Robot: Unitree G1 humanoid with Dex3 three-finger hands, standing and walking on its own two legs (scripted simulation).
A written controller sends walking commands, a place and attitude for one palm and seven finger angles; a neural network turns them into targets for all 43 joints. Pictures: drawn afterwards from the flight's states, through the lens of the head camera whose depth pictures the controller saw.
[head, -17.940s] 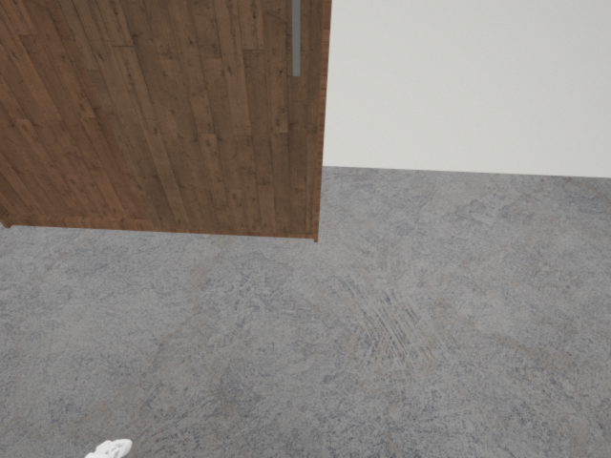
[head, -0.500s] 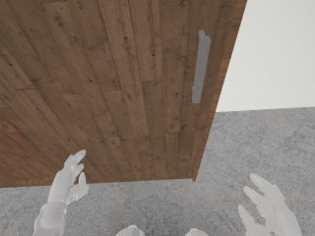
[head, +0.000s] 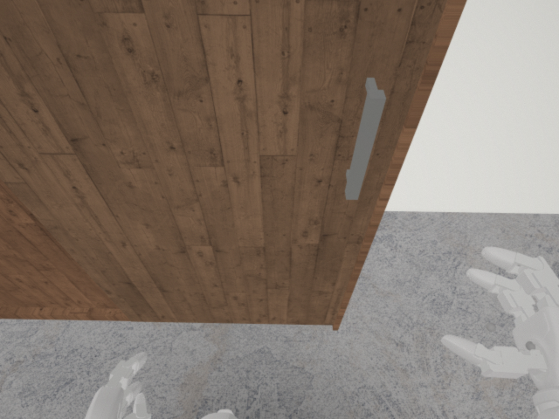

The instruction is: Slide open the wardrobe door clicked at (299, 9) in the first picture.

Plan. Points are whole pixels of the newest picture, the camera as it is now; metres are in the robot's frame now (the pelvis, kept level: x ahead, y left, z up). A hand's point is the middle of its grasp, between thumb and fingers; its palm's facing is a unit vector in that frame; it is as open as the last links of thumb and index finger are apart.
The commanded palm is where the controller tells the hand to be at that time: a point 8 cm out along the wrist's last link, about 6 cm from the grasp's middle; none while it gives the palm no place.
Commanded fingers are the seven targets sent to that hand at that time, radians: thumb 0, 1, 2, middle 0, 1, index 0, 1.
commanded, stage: raise the hand with hooked fingers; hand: right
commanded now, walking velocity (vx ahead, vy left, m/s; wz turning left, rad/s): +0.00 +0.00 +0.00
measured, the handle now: (360, 144) +0.48 -0.09 +0.14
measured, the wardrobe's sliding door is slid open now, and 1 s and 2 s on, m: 0.00 0.00 0.00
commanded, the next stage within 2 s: move the hooked fingers beside the handle in 1.12 s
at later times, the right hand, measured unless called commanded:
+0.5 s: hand (533, 273) +0.27 -0.26 +0.14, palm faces +0.04 +1.00 -0.06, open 13.9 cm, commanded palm +0.25 -0.31 +0.16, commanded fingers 0.00 0.50 -0.30 0.30 1.20 0.30 1.20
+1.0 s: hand (540, 248) +0.29 -0.26 +0.16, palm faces +0.07 +1.00 -0.06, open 14.0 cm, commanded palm +0.26 -0.31 +0.17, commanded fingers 0.00 0.50 -0.30 0.30 1.20 0.30 1.20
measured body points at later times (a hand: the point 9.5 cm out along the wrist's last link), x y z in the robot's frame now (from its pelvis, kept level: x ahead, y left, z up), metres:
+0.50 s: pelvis +0.01 +0.00 +0.03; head +0.02 +0.01 +0.48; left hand +0.21 +0.22 -0.04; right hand +0.27 -0.32 +0.15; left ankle +0.03 +0.13 -0.70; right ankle +0.00 -0.11 -0.70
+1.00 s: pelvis +0.01 +0.01 +0.03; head +0.01 +0.02 +0.48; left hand +0.18 +0.25 -0.04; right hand +0.28 -0.32 +0.17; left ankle +0.03 +0.13 -0.70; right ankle +0.00 -0.11 -0.70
